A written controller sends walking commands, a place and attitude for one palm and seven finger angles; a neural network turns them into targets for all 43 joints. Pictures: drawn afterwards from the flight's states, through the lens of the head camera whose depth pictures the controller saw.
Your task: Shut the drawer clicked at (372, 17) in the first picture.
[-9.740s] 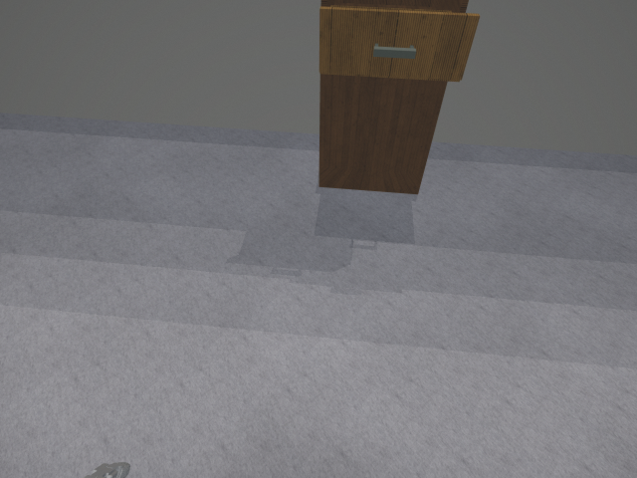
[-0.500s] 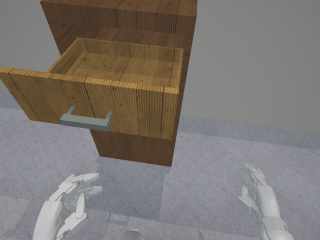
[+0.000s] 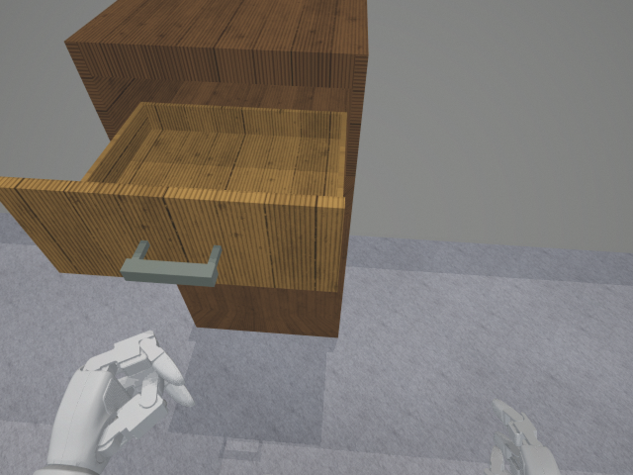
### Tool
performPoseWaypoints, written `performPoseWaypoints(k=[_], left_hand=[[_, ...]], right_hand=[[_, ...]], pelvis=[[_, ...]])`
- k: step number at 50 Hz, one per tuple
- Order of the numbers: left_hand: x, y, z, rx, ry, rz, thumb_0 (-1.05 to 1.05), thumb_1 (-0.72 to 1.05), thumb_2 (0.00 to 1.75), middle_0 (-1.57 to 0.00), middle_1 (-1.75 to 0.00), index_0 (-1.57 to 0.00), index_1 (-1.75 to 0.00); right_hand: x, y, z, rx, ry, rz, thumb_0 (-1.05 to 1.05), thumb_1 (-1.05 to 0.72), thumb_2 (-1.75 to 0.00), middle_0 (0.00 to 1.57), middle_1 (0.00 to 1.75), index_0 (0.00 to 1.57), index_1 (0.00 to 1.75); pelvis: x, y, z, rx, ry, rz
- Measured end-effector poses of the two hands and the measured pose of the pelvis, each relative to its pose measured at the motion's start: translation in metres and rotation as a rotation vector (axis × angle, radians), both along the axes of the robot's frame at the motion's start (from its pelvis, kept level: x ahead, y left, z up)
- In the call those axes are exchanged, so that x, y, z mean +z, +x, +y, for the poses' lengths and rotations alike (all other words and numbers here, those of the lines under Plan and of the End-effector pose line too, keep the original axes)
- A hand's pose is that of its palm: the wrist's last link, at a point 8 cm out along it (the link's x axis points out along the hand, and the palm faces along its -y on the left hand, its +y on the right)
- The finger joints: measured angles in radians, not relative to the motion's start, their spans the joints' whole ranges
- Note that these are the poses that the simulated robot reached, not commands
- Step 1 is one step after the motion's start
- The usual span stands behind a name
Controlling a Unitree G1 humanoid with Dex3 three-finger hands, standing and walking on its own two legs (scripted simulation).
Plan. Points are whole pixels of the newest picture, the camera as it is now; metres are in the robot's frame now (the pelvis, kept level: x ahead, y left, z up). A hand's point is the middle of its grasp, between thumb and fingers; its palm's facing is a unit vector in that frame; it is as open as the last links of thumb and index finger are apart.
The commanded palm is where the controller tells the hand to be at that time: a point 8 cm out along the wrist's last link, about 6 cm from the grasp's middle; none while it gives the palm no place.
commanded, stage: raise the hand and make a fist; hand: left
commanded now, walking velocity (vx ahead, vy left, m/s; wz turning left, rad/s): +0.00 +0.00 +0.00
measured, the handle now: (175, 261) +0.37 +0.22 +0.07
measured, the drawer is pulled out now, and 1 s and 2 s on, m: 0.29 0.29 0.29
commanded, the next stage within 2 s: bring the fist close to the handle in 0.90 s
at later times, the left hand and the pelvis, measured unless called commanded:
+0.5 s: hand (145, 359) +0.19 +0.17 +0.16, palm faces +0.01 -0.99 -0.11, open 3.2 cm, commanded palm +0.16 +0.22 +0.17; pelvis +0.02 +0.00 +0.02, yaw +1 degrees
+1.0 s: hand (125, 367) +0.18 +0.18 +0.16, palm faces +0.06 -0.99 -0.12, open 3.3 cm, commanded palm +0.14 +0.23 +0.17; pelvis +0.02 -0.03 +0.03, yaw +0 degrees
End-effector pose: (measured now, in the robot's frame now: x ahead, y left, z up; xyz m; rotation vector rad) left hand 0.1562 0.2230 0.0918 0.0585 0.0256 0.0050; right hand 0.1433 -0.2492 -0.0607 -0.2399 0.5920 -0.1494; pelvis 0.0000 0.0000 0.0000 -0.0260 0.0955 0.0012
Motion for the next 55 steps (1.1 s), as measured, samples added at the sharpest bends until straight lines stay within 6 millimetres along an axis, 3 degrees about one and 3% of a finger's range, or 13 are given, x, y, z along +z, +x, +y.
performPoseWaypoints(k=[4, 11, 20, 28, 41, 55], left_hand=[[0.008, 0.002, -0.004, -0.004, 0.002, -0.022, 0.01, 0.9, 0.9, -1.11, -1.29, -1.11, -1.29], [0.032, 0.011, -0.002, 0.006, 0.019, -0.066, 0.01, 0.9, 0.9, -1.25, -1.44, -1.25, -1.44], [0.054, 0.014, 0.001, 0.009, 0.035, -0.059, 0.01, 0.9, 0.9, -1.37, -1.57, -1.37, -1.57], [0.074, 0.017, -0.001, 0.003, 0.057, -0.078, 0.01, 0.9, 0.9, -1.4, -1.6, -1.4, -1.6], [0.07, 0.008, 0.006, 0.043, 0.059, -0.049, 0.01, 0.9, 0.9, -1.4, -1.6, -1.4, -1.6], [0.069, 0.002, 0.009, 0.048, 0.045, -0.06, 0.01, 0.9, 0.9, -1.4, -1.6, -1.41, -1.6]], right_hand=[[0.013, 0.024, 0.009, 0.035, 0.0, -0.071, 0.02, -0.91, -0.89, 0.2, 0.29, 0.2, 0.3], [0.031, 0.059, 0.041, 0.109, 0.064, -0.165, 0.02, -0.91, -0.89, 0.2, 0.29, 0.2, 0.3], [0.038, 0.072, 0.062, 0.178, 0.114, -0.179, 0.01, -0.9, -0.89, 0.2, 0.3, 0.2, 0.3], [0.035, 0.064, 0.047, 0.157, 0.11, -0.152, 0.01, -0.9, -0.89, 0.2, 0.3, 0.2, 0.3], [0.039, 0.056, 0.008, 0.095, 0.068, -0.173, 0.02, -0.91, -0.89, 0.2, 0.3, 0.2, 0.3], [0.044, 0.057, 0.005, 0.102, 0.078, -0.228, 0.02, -0.91, -0.89, 0.2, 0.3, 0.2, 0.3]], pelvis=[[0.002, 0.002, 0.003, 0.005, -0.002, -0.014], [0.008, 0.009, 0.004, 0.006, 0.0, -0.043], [0.018, 0.016, 0.002, 0.015, 0.002, -0.08], [0.023, 0.02, -0.005, 0.014, 0.01, -0.099], [0.027, 0.02, -0.021, 0.009, 0.014, -0.111], [0.029, 0.014, -0.027, 0.01, 0.015, -0.122]])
